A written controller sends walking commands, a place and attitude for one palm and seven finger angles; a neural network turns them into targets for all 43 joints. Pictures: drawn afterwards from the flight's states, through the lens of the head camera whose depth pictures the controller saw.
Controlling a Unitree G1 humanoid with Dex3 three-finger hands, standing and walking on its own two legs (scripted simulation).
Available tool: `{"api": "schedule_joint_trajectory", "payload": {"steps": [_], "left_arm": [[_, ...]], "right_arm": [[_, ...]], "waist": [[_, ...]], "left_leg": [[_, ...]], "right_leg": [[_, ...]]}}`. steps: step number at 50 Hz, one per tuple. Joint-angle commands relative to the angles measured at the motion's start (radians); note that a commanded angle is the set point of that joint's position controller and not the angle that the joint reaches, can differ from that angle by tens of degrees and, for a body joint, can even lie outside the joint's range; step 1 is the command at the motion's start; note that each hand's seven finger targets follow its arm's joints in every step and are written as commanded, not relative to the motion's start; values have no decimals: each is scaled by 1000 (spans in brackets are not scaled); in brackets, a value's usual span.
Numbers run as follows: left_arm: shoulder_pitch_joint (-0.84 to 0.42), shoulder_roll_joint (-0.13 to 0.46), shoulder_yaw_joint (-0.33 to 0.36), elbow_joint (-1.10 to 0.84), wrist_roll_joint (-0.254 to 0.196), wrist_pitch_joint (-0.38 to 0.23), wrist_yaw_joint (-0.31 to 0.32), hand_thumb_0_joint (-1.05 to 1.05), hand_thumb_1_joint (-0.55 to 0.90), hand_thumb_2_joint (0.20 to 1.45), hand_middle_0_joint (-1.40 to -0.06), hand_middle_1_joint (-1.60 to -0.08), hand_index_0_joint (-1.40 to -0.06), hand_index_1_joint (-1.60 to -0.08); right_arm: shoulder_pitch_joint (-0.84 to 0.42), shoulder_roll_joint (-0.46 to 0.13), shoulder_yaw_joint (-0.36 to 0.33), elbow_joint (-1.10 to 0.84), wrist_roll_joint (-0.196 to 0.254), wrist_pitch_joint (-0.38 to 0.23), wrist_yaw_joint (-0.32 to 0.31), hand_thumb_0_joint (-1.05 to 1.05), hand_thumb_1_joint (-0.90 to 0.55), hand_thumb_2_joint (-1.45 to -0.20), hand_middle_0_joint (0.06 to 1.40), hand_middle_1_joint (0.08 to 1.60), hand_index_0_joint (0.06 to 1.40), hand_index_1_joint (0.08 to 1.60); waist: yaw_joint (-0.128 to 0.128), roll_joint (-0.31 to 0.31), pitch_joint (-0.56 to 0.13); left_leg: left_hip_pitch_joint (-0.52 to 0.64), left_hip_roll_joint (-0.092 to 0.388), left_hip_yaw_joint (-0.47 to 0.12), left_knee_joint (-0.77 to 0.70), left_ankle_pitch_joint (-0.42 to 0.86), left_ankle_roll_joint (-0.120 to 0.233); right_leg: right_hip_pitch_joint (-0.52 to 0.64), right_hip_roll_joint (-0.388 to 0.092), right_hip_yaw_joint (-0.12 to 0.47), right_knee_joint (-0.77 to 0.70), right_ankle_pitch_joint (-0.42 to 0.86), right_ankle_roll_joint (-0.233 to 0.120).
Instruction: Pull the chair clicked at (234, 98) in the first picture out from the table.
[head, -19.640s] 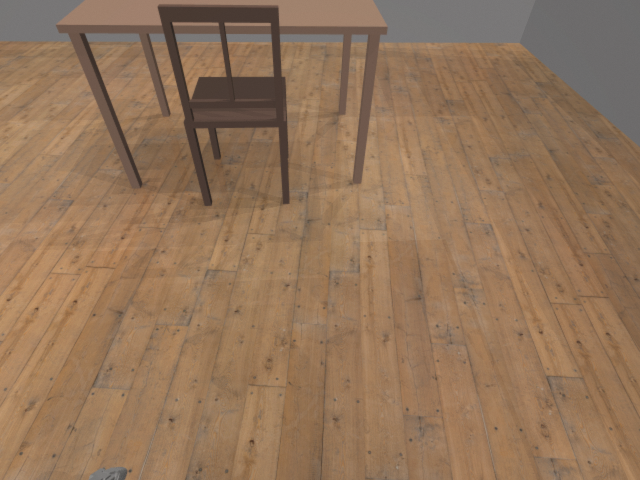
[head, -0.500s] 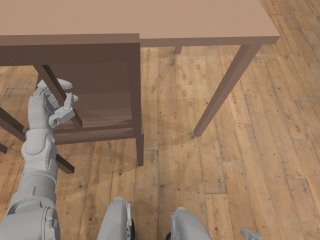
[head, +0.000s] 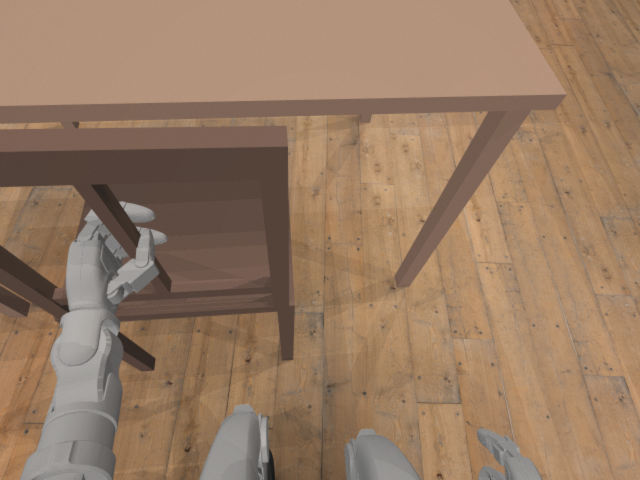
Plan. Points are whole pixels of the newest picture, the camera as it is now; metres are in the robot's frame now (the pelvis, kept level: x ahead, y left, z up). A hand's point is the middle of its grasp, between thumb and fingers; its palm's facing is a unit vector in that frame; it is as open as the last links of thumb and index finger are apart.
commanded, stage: hook a spindle and tug to test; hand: left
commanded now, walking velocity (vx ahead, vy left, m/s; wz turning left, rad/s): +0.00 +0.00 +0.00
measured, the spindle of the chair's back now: (134, 244) +0.40 +0.24 +0.01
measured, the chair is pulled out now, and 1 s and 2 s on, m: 0.04 0.17 0.24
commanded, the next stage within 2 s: step backward, pulling the chair out in 0.08 s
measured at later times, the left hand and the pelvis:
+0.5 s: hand (159, 277) +0.34 +0.19 +0.04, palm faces +0.19 -0.98 -0.12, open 5.0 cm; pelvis +0.00 +0.01 +0.08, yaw +1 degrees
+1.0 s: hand (185, 355) +0.26 +0.15 +0.04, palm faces +0.11 -0.98 -0.17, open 5.0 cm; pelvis -0.06 -0.01 +0.10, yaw +3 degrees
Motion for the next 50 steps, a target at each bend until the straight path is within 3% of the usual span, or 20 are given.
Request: {"api": "schedule_joint_trajectory", "payload": {"steps": [1, 6, 8, 9, 10, 11, 13, 15, 17, 20, 24, 28, 31, 35, 40, 43, 45, 47, 48, 50], "left_arm": [[-171, 189, 56, -235, -21, -95, -11, 0, 900, 900, -500, -1450, -500, -1450], [-251, 186, 38, -227, -11, -97, -12, 0, 900, 900, -500, -1450, -500, -1450], [-261, 165, 15, -226, -10, -96, -15, 0, 900, 900, -500, -1450, -500, -1450], [-306, 114, -41, -224, -3, -93, -14, 0, 900, 900, -500, -1450, -500, -1450], [-442, 495, 102, -434, 134, 14, 119, 0, 900, 900, -500, -1450, -500, -1450], [-416, 371, 26, -462, 137, 75, 171, 0, 900, 900, -500, -1450, -500, -1450], [-285, 278, -14, -389, 136, 165, 212, 0, 900, 900, -500, -1450, -500, -1450], [-177, 181, -86, -151, 144, 251, 228, 0, 900, 900, -500, -1450, -500, -1450], [-203, 157, -122, -13, 155, 291, 241, 0, 900, 900, -500, -1450, -500, -1450], [-322, 172, -124, 90, 170, 260, 259, 0, 900, 900, -500, -1450, -500, -1450], [-381, 127, -172, 189, 180, 230, 252, 0, 900, 900, -500, -1450, -500, -1450], [-354, 107, -186, 226, 168, 218, 234, 0, 900, 900, -500, -1450, -500, -1450], [-312, 80, -200, 198, 158, 207, 223, 0, 900, 900, -500, -1450, -500, -1450], [-277, 71, -208, 144, 154, 202, 221, 0, 900, 900, -500, -1450, -500, -1450], [-342, 78, -221, 156, 162, 196, 233, 0, 900, 900, -500, -1450, -500, -1450], [-402, 128, -207, 208, 171, 186, 253, 0, 900, 900, -500, -1450, -500, -1450], [-444, 98, -239, 248, 177, 183, 265, 0, 900, 900, -500, -1450, -500, -1450], [-458, 91, -246, 275, 182, 180, 273, 0, 900, 900, -500, -1450, -500, -1450], [-459, 113, -231, 281, 186, 180, 279, 0, 900, 900, -500, -1450, -500, -1450], [-461, 75, -257, 300, 183, 176, 276, 0, 900, 900, -500, -1450, -500, -1450]], "right_arm": [[56, -161, -59, -89, 4, -36, -17, 0, -900, -900, 200, 300, 200, 300], [48, -164, -58, -77, 2, -43, -27, 0, -900, -900, 200, 300, 200, 300], [51, -165, -59, -78, 2, -47, -27, 0, -900, -900, 200, 300, 200, 300], [44, -161, -57, -74, 2, -49, -26, 0, -900, -900, 200, 300, 200, 300], [96, -160, -52, -151, 49, 11, -55, 0, -900, -900, 200, 300, 200, 300], [91, -136, -48, -173, 56, 12, -78, 0, -900, -900, 200, 300, 200, 300], [76, -138, -43, -173, 59, 11, -98, 0, -900, -900, 200, 300, 200, 300], [58, -135, -36, -139, 57, 35, -109, 0, -900, -900, 200, 300, 200, 300], [63, -146, -32, -112, 57, 43, -116, 0, -900, -900, 200, 300, 200, 300], [84, -152, -32, -81, 50, 42, -124, 0, -900, -900, 200, 300, 200, 300], [91, -148, -36, -54, 45, 49, -128, 0, -900, -900, 200, 300, 200, 300], [62, -147, -46, -64, 41, 47, -124, 0, -900, -900, 200, 300, 200, 300], [30, -141, -47, -79, 38, 35, -120, 0, -900, -900, 200, 300, 200, 300], [9, -140, -47, -84, 38, 16, -122, 0, -900, -900, 200, 300, 200, 300], [22, -139, -49, -51, 40, -13, -133, 0, -900, -900, 200, 300, 200, 300], [33, -144, -55, -18, 40, -28, -139, 0, -900, -900, 200, 300, 200, 300], [21, -135, -49, 13, 42, -36, -136, 0, -900, -900, 200, 300, 200, 300], [11, -135, -42, 39, 40, -47, -139, 0, -900, -900, 200, 300, 200, 300], [13, -149, -49, 53, 39, -53, -145, 0, -900, -900, 200, 300, 200, 300], [15, -150, -43, 70, 42, -63, -149, 0, -900, -900, 200, 300, 200, 300]], "waist": [[22, 73, -398], [12, 99, -399], [7, 107, -400], [-11, 107, -396], [83, 223, -665], [54, 276, -594], [48, 221, -523], [40, 84, -303], [30, 16, -210], [22, 49, -183], [31, 185, -169], [40, 199, -144], [43, 204, -117], [47, 158, -105], [38, 56, -72], [25, -39, -20], [29, -59, 7], [34, -56, -3], [30, -48, -10], [31, -68, -17]], "left_leg": [[475, -33, -57, -108, 390, -6], [494, -30, -72, -103, 354, -10], [504, -29, -78, -102, 356, -9], [517, -26, -84, -103, 328, -11], [872, -2, -70, -312, 328, 9], [948, -22, -66, -359, 380, 9], [930, -4, -88, -385, 477, 13], [737, 24, -99, -443, 342, 26], [672, 37, -96, -475, 328, 31], [758, 55, -95, -522, 494, 29], [906, 100, -157, -594, 670, 47], [923, 138, -210, -678, 599, 59], [892, 165, -241, -754, 431, 65], [855, 181, -235, -790, 312, 74], [855, 126, -154, -739, 226, 42], [857, 50, -93, -642, 113, 3], [881, 11, -65, -564, 127, -23], [886, 1, -70, -566, 171, -24], [899, 0, -73, -592, 207, -22], [897, 27, -107, -665, 284, -4]], "right_leg": [[59, 6, 16, -149, 463, 0], [2, 5, 10, -142, 398, -4], [-14, 4, 10, -141, 386, -7], [-47, 3, 5, -145, 355, -4], [353, -56, 116, -327, 393, -16], [363, -43, 90, -383, 505, -13], [350, -47, 76, -385, 607, 0], [396, -56, 89, -439, 550, 26], [464, -81, 115, -493, 591, 53], [520, -100, 104, -538, 691, 64], [528, -85, 80, -545, 602, 44], [565, -65, 65, -556, 449, 24], [598, -57, 61, -553, 341, 12], [679, -62, 68, -601, 332, 6], [695, -110, 133, -726, 372, 7], [625, -212, 266, -855, 278, -23], [585, -290, 315, -914, 233, -48], [613, -299, 286, -900, 333, -40], [620, -286, 265, -884, 391, -30], [659, -230, 192, -825, 457, 0]]}}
